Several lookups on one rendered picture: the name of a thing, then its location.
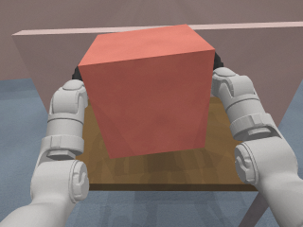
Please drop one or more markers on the robot right upper arm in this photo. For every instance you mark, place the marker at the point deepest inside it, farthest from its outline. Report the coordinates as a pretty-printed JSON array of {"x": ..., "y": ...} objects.
[{"x": 269, "y": 165}]

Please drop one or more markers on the robot left upper arm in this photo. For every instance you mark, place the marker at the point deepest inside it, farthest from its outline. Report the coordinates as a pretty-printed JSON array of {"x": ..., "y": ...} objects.
[{"x": 57, "y": 187}]

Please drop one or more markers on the left robot hand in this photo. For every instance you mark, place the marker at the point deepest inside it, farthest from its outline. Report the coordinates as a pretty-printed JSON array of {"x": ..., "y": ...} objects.
[{"x": 77, "y": 74}]

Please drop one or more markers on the robot left forearm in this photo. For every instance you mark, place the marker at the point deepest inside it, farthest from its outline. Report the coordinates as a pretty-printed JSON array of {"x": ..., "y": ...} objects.
[{"x": 63, "y": 139}]

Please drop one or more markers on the carton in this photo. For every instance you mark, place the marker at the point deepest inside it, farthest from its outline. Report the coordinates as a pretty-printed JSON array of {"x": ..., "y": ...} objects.
[{"x": 149, "y": 89}]

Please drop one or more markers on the robot right forearm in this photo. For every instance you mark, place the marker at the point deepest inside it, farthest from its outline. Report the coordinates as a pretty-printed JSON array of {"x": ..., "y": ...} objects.
[{"x": 248, "y": 120}]

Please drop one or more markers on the right robot hand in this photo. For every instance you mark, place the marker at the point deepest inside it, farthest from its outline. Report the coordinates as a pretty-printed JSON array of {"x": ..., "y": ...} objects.
[{"x": 217, "y": 62}]

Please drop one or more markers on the table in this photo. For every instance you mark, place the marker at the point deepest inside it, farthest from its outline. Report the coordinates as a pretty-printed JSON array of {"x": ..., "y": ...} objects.
[{"x": 211, "y": 168}]

